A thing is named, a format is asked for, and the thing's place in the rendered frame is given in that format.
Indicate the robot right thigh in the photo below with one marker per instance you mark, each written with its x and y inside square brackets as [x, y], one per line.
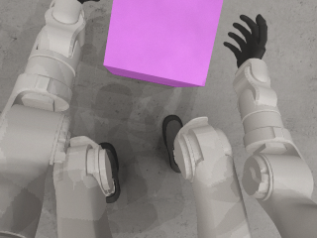
[220, 207]

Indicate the carton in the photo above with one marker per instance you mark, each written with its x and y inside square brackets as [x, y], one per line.
[168, 42]

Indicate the left robot forearm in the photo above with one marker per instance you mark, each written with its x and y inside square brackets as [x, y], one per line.
[47, 80]

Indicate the right robot hand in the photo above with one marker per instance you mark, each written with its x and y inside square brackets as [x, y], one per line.
[254, 46]

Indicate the robot right upper arm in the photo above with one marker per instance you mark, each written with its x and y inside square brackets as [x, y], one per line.
[283, 185]

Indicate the right robot forearm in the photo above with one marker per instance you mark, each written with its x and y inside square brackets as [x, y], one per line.
[257, 104]

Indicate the robot right foot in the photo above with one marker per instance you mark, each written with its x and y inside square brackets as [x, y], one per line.
[170, 127]

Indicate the robot left upper arm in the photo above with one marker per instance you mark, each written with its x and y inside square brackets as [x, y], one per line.
[31, 140]

